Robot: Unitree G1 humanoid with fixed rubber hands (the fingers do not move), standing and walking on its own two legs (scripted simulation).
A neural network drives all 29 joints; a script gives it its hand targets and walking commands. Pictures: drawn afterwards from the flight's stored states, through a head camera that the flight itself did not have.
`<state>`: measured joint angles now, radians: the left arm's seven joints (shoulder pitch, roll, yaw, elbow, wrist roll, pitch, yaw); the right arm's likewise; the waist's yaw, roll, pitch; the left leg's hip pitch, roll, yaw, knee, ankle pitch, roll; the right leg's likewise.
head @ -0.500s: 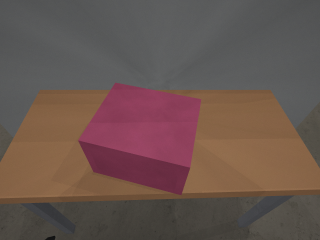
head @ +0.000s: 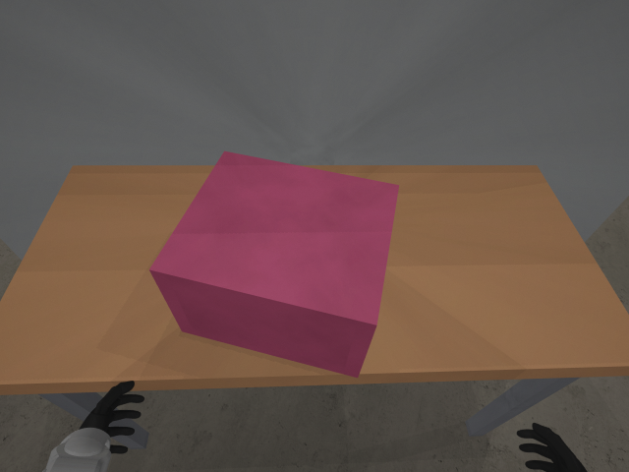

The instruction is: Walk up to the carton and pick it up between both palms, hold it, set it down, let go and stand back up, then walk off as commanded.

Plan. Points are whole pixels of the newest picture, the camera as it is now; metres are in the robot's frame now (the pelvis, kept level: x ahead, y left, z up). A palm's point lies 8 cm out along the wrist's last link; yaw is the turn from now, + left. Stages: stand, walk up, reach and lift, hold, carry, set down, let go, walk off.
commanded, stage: reach and lift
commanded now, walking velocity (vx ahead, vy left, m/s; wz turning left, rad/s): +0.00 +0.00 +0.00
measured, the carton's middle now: (288, 259) +0.43 +0.06 -0.02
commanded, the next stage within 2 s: none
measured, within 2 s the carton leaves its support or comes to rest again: neither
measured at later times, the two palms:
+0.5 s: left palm out of the picture +0.14 +0.30 -0.05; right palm out of the picture +0.13 -0.23 -0.04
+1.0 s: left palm (49, 438) +0.18 +0.31 -0.02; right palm (517, 461) +0.16 -0.21 -0.01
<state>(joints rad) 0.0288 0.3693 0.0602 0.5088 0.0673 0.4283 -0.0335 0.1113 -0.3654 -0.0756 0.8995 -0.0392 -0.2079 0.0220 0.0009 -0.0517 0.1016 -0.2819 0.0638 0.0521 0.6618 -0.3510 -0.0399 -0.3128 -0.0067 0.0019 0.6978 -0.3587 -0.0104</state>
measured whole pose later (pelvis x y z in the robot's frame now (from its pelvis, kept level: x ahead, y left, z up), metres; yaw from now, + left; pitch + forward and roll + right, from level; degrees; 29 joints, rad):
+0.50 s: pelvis -0.03 +0.02 +0.01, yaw +0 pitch -4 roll -1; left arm 0.17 0.37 0.07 0.39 -0.08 0.24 -0.02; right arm 0.19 -0.19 -0.08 0.61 0.01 -0.16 -0.02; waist 0.00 -0.05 0.10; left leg -0.26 0.06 0.05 0.60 -0.28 -0.02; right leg -0.25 -0.01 0.00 0.56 -0.24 0.01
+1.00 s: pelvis -0.01 +0.02 +0.01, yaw +0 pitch -2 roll -1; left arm 0.23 0.46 0.07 0.35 -0.27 -0.07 -0.10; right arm 0.29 -0.10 -0.08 0.31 0.11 -0.17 -0.12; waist 0.00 -0.05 0.10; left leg -0.24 0.06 0.05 0.55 -0.28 -0.02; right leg -0.24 -0.01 0.00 0.52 -0.25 0.01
